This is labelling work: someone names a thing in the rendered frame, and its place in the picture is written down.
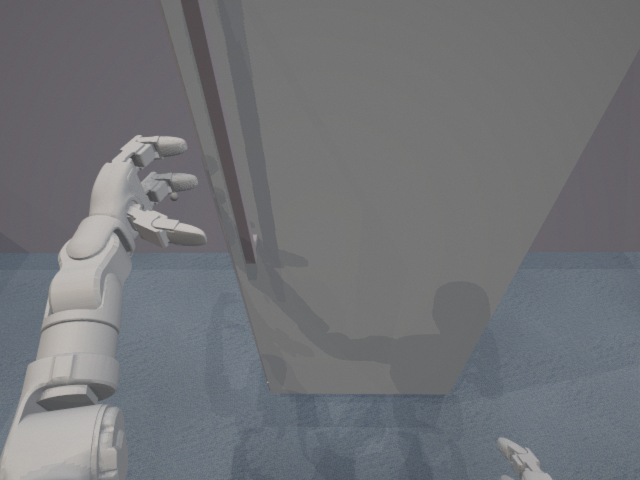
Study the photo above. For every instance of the robot left upper arm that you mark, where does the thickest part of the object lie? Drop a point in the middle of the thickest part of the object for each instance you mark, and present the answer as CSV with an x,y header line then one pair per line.
x,y
82,443

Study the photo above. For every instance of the robot left hand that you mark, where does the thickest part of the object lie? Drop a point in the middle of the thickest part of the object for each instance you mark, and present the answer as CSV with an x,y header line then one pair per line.
x,y
117,190

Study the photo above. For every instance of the left robot forearm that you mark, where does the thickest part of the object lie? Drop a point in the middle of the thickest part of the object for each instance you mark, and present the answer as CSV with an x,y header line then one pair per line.
x,y
76,362

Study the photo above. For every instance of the handle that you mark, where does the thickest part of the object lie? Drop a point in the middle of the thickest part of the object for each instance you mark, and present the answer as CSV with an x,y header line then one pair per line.
x,y
199,33

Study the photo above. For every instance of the fridge door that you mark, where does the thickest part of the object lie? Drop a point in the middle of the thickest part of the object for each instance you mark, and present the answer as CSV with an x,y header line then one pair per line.
x,y
398,159

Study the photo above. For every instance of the robot right hand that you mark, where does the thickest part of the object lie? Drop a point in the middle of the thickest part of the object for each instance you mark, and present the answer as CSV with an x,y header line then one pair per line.
x,y
525,464

